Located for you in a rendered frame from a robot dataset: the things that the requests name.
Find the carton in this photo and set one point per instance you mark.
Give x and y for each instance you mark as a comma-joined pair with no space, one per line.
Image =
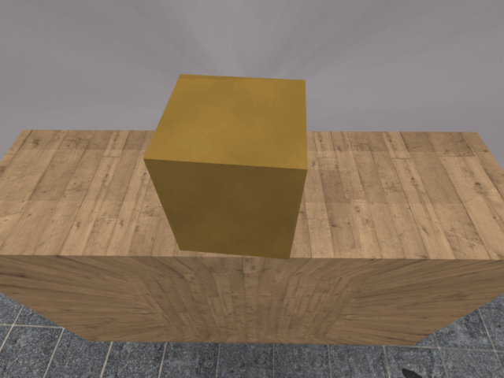
228,161

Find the pedestal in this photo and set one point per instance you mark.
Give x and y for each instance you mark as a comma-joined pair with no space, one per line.
398,235

